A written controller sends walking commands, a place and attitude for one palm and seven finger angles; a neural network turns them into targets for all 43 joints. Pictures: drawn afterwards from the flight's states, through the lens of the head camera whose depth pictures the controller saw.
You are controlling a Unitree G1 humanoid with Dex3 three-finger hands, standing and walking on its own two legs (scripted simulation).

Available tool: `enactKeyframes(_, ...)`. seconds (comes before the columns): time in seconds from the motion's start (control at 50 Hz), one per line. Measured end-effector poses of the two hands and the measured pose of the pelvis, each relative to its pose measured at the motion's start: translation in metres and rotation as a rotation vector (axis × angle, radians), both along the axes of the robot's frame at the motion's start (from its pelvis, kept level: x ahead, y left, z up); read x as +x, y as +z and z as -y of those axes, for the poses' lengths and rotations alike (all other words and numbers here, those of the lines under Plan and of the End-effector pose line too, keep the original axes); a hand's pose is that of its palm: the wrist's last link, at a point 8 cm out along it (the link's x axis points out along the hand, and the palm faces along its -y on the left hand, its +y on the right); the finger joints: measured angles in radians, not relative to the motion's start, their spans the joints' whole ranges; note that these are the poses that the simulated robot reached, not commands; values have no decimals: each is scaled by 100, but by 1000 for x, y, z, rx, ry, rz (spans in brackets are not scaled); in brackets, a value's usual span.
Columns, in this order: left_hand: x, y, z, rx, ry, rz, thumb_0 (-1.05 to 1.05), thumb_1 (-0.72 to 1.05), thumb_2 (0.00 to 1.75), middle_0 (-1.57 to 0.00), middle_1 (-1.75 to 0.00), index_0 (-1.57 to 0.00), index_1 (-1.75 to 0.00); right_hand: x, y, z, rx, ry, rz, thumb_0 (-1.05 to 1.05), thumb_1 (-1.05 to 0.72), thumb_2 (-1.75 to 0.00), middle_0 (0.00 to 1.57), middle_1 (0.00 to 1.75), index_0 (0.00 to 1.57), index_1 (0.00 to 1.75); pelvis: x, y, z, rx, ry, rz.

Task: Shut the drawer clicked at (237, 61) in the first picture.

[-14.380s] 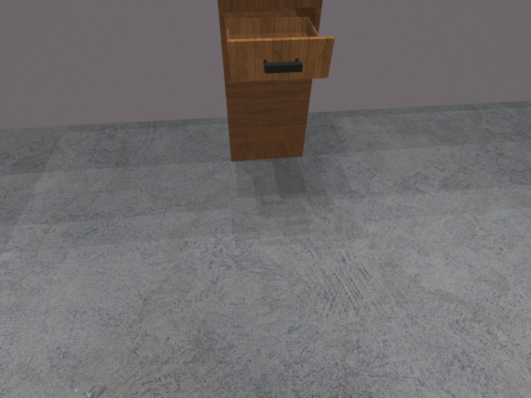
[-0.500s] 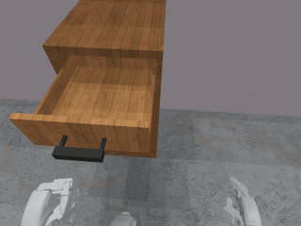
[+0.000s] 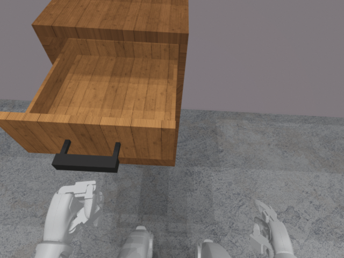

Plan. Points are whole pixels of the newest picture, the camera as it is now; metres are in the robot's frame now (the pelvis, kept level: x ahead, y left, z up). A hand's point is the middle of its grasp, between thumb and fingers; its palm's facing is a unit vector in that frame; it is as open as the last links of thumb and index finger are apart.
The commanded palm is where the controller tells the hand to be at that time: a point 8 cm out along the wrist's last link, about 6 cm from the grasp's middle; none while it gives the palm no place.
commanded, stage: bring the fist close to the handle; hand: left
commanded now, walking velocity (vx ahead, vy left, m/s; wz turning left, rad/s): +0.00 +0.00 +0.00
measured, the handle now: (89, 154) +0.33 +0.20 +0.05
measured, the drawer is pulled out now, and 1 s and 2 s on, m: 0.29 0.28 0.15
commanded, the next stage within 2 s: push the drawer shut in 0.36 s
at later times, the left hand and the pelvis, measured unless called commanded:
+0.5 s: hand (101, 204) +0.22 +0.15 +0.06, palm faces -0.01 -1.00 -0.04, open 3.3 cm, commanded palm +0.20 +0.21 +0.06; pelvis +0.01 +0.00 +0.00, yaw +0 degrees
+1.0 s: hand (105, 187) +0.26 +0.15 +0.05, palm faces -0.02 -1.00 -0.06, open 2.9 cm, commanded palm +0.26 +0.21 +0.06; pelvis +0.01 -0.01 +0.00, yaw +0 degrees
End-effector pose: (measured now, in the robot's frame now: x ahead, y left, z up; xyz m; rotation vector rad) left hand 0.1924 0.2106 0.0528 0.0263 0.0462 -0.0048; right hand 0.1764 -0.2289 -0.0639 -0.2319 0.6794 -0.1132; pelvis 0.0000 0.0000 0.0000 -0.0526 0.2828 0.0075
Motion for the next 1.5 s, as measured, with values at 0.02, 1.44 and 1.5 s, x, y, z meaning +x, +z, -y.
enactKeyframes(0.02, 1, -1, 0, -2, 0, -1, 1, 90, 90, -140, -160, -140, -160, -1, -1, 0, 0, 0, -6, 1, -90, -90, 20, 30, 20, 30, 0, -1, 0, -1, 0, -3)
enactKeyframes(1.44, 108, 1, 1, 15, -26, 33, -2, 81, 90, -140, -160, -140, -160, -41, -12, 22, -25, -54, -172, 1, -90, -90, 20, 30, 20, 30, -1, 10, 5, 7, -7, -10)
enactKeyframes(1.5, 116, 0, 0, 15, -25, 38, -2, 80, 90, -140, -160, -140, -160, -44, -12, 22, -27, -60, -192, 1, -90, -90, 20, 30, 20, 30, 0, 10, 3, 8, -10, -11)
